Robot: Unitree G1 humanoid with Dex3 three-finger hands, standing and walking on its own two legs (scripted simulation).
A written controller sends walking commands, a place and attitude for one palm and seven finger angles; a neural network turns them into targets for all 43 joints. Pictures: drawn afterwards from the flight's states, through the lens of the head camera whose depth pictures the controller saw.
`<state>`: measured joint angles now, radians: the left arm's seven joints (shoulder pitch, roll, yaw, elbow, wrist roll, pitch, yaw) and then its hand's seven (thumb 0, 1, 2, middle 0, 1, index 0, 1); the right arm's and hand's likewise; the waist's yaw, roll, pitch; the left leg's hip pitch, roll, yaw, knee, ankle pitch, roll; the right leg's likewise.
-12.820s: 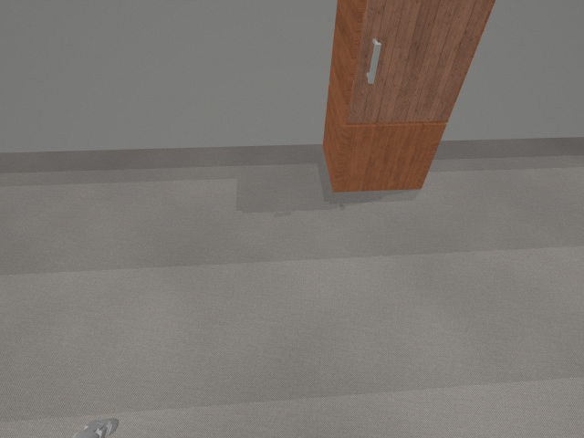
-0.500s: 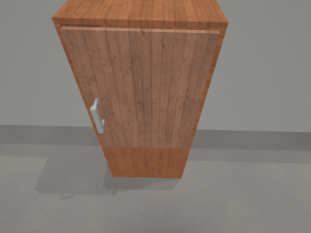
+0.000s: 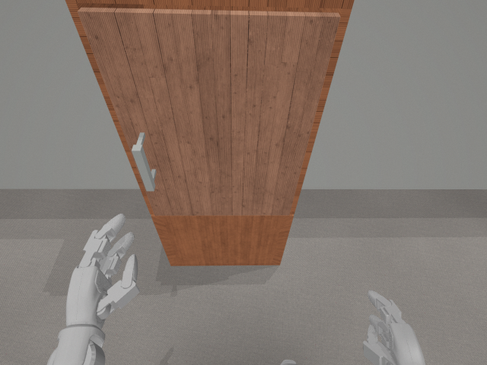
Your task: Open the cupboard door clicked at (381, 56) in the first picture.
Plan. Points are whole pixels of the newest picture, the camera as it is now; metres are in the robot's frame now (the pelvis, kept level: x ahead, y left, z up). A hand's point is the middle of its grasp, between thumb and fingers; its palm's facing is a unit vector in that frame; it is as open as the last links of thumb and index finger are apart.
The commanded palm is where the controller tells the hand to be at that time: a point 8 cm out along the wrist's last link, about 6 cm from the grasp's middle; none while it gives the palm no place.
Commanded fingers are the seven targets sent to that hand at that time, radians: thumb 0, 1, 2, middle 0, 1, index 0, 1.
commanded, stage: raise the hand with hooked fingers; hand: left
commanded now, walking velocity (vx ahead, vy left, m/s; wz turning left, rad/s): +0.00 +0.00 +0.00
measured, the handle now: (146, 163) +0.55 +0.25 -0.04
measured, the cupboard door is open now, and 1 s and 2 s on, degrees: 0 0 0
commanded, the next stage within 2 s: move the hooked fingers beside the handle in 1.82 s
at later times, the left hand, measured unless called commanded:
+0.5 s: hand (119, 311) +0.22 +0.22 -0.04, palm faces -0.05 -1.00 -0.02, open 10.8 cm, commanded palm +0.18 +0.28 -0.03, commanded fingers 0.00 -0.03 0.50 -0.27 -0.90 -0.27 -0.90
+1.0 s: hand (80, 291) +0.24 +0.28 -0.02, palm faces +0.09 -0.99 -0.07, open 13.5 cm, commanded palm +0.22 +0.33 -0.02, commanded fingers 0.00 -0.50 0.30 -0.30 -1.20 -0.30 -1.20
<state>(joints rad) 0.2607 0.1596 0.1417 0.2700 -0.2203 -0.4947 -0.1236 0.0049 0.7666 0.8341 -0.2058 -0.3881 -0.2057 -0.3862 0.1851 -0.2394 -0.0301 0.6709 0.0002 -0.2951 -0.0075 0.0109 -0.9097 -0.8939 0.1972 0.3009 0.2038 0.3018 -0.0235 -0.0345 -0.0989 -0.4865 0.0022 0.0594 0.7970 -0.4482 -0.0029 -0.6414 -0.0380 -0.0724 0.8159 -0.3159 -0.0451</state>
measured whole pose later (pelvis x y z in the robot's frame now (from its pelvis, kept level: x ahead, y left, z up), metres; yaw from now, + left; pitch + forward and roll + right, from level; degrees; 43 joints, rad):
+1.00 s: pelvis -0.01 +0.03 -0.06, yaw +2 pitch +18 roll -3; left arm 0.19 0.33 0.34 0.18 -0.33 -0.41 -0.35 -0.01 -0.39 0.35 -0.29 -1.12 -0.29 -1.12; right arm 0.22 -0.26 0.02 0.51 0.02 -0.22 -0.05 0.01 -0.91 -0.89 0.20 0.30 0.20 0.30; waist -0.01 0.00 -0.15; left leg -0.92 0.01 -0.01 1.22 -0.61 0.03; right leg -1.01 -0.05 -0.13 1.11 -0.42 -0.02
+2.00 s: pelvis -0.01 +0.03 -0.06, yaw +1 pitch +19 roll -3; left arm 0.00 0.40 0.44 0.41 -0.35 -0.38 -0.50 -0.01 -0.50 0.30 -0.30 -1.20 -0.30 -1.20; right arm 0.25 -0.28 0.04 0.53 0.02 -0.20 -0.05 0.01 -0.91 -0.89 0.20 0.30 0.21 0.30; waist -0.02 0.01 -0.14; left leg -0.94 0.01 -0.01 1.22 -0.61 0.03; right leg -1.03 -0.05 -0.12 1.11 -0.42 -0.02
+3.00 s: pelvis -0.02 +0.03 -0.07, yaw +0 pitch +25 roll -3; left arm -0.65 0.59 0.53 0.99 -0.20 -0.41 -0.50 -0.01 -0.50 0.30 -0.30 -1.20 -0.30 -1.20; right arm 0.31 -0.30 0.05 0.61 0.00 -0.06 -0.04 0.01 -0.91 -0.89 0.20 0.30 0.21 0.30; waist -0.11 0.00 -0.12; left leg -1.10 0.03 0.01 1.27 -0.61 0.04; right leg -1.18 -0.03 -0.11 1.14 -0.39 -0.02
